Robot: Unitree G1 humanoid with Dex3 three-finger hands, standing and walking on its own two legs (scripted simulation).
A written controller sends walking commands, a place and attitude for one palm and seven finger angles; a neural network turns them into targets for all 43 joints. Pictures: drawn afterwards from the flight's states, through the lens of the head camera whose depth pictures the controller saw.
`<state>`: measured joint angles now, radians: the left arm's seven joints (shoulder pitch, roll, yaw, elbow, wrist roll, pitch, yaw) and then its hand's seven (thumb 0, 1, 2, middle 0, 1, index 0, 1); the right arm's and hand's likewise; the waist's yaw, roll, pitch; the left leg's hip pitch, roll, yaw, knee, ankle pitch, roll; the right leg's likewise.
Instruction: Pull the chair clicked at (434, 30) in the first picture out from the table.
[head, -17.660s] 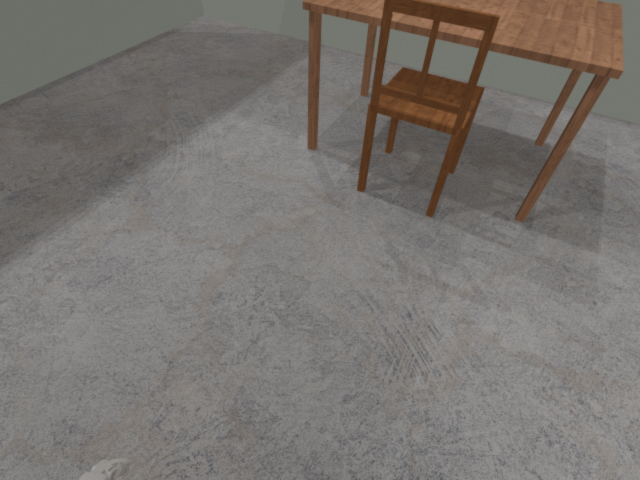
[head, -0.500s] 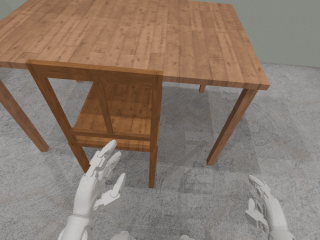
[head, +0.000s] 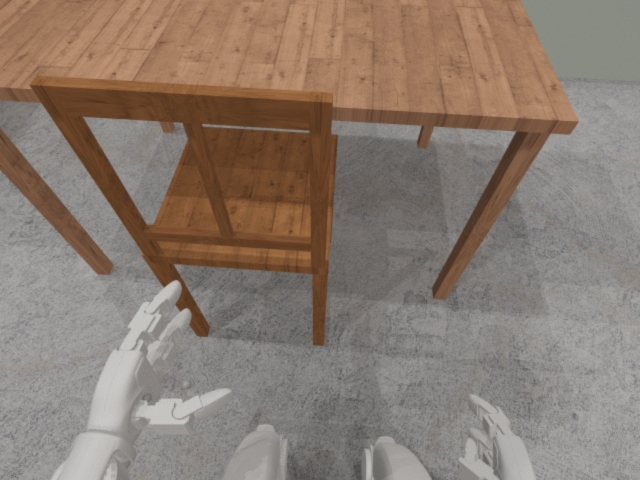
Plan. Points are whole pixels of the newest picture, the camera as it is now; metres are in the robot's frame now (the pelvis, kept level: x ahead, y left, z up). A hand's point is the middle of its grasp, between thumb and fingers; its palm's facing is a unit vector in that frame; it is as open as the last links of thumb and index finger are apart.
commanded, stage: raise the hand toward the chair's back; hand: left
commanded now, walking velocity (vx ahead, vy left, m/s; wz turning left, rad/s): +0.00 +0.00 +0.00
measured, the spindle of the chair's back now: (212, 186) +0.53 +0.20 +0.00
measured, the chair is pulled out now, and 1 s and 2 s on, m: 0.00 0.00 0.00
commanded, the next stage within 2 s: aim the fingers beside a spindle in 1.22 s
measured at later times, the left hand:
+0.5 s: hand (139, 359) +0.24 +0.21 +0.06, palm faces +0.00 -1.00 -0.07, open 16.7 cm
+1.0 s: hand (130, 339) +0.26 +0.22 +0.06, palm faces -0.04 -1.00 -0.05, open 16.9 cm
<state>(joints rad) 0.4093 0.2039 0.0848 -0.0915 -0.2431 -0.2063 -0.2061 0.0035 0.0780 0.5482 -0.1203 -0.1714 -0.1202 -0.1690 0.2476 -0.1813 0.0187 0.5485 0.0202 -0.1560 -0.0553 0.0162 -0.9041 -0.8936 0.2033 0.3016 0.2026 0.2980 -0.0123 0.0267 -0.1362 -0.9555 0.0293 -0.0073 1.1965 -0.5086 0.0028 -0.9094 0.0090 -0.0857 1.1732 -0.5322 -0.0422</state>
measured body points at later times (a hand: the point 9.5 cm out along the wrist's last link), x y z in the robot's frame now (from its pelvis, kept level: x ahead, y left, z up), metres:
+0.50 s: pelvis +0.01 +0.01 +0.01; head +0.07 +0.02 +0.45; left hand +0.23 +0.26 +0.06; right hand +0.21 -0.21 -0.06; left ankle +0.04 +0.12 -0.64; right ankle +0.02 -0.10 -0.64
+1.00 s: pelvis +0.02 +0.02 +0.02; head +0.08 +0.03 +0.46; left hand +0.25 +0.28 +0.07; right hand +0.19 -0.23 -0.05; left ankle +0.04 +0.12 -0.64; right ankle +0.02 -0.10 -0.64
